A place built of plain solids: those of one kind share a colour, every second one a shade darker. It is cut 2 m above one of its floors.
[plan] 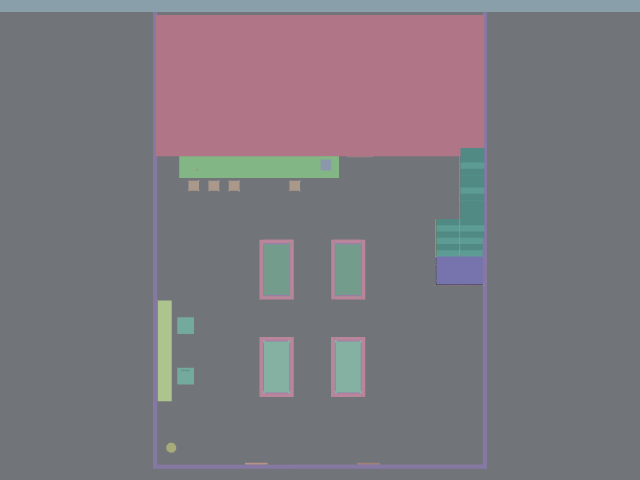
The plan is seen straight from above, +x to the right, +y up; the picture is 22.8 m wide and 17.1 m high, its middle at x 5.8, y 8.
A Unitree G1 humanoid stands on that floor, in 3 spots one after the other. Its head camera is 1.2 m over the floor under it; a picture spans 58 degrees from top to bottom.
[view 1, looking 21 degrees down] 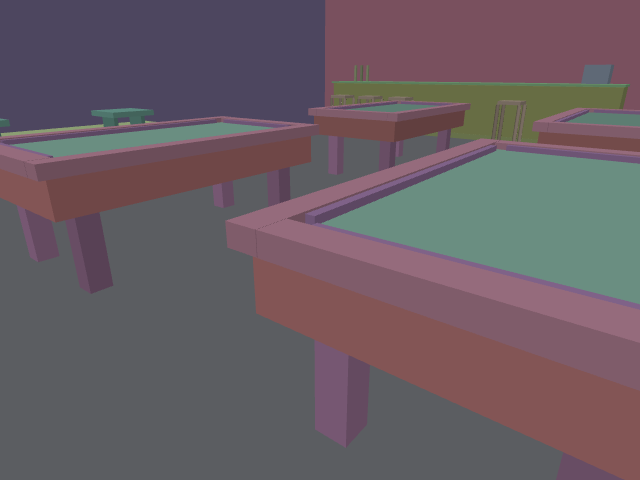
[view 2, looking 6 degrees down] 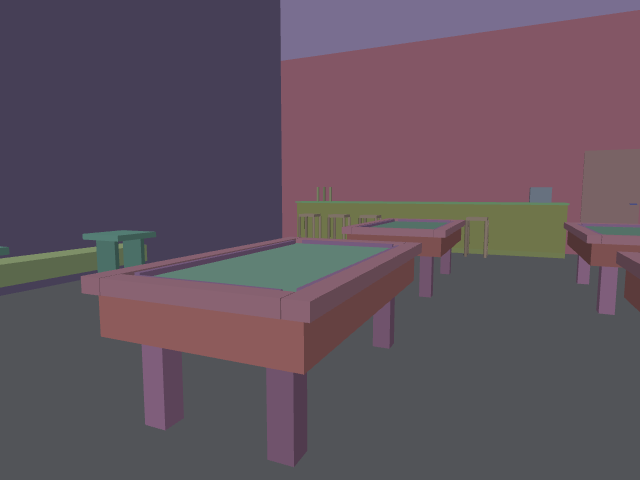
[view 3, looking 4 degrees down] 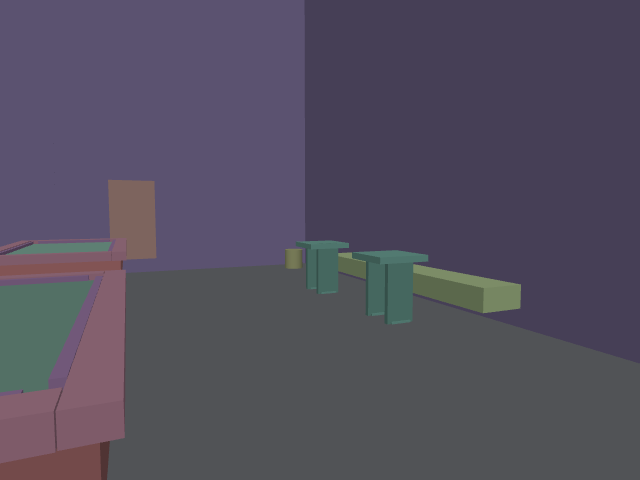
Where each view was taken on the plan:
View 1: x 7.13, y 1.65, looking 128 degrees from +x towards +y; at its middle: table_rail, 1.09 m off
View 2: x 5.53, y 1.00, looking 114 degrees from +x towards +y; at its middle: table_rail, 3.77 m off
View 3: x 3.63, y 8.97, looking -114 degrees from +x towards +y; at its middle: wall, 8.95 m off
